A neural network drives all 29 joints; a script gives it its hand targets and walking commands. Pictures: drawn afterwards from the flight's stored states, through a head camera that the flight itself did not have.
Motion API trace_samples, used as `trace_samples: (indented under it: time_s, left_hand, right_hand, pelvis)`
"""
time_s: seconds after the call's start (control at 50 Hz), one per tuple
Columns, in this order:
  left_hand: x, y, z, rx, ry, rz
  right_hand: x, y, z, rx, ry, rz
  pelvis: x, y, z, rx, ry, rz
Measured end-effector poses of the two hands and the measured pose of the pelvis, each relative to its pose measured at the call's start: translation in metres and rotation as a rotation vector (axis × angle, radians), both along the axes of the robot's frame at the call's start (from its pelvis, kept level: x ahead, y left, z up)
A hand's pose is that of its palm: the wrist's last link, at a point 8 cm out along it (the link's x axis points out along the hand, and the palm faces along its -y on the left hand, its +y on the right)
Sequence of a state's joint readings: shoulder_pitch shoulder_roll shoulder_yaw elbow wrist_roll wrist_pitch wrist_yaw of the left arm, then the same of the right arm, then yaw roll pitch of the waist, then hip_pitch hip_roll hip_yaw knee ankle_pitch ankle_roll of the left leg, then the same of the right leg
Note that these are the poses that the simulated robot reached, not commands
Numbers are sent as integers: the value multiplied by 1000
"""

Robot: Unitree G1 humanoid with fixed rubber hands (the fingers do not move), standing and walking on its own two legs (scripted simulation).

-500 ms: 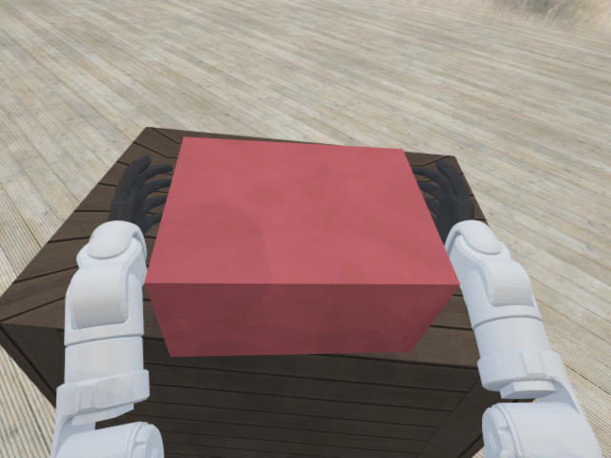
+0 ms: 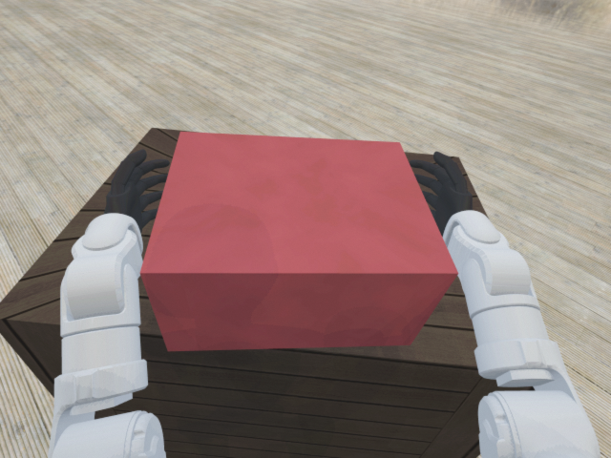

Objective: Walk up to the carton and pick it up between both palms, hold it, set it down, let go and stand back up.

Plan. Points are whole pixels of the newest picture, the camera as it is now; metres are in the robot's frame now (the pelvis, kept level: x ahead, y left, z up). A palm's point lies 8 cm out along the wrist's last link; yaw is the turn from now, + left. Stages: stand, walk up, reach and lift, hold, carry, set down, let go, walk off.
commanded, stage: hold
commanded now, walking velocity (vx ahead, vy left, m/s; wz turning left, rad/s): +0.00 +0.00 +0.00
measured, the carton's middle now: (294, 237) +0.36 +0.01 +0.15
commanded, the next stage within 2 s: none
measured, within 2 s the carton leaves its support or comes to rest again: neither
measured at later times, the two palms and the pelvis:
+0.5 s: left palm (126, 216) +0.35 +0.21 +0.19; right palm (450, 214) +0.36 -0.19 +0.19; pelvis +0.00 +0.00 +0.00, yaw +0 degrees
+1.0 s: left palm (125, 218) +0.35 +0.21 +0.19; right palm (449, 214) +0.36 -0.19 +0.19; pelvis +0.00 +0.00 +0.00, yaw +0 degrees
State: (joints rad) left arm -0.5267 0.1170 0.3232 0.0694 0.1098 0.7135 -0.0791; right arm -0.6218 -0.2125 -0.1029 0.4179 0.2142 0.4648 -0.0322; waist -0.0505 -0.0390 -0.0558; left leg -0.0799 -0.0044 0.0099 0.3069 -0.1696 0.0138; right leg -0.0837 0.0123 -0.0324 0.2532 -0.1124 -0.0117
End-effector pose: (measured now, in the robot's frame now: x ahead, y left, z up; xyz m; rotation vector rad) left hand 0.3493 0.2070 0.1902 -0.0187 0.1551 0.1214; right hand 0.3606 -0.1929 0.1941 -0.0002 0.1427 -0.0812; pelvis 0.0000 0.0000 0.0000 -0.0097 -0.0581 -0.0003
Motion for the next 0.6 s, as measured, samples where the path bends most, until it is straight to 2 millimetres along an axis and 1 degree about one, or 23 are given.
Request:
trace_samples:
  time_s: [0.28,0.44,0.6]
  left_hand:
    - [2,0,-3,1,3,-6]
    - [1,1,2,7,-11,-3]
    - [0,3,-6,-9,7,1]
  right_hand:
    - [0,0,-1,-1,2,-5]
    - [0,1,0,8,-13,-4]
    - [1,3,-3,-3,4,0]
  pelvis:
    - [3,2,0,-1,-1,-3]
    - [3,3,0,-3,-3,-3]
    - [3,2,0,-2,-2,-3]
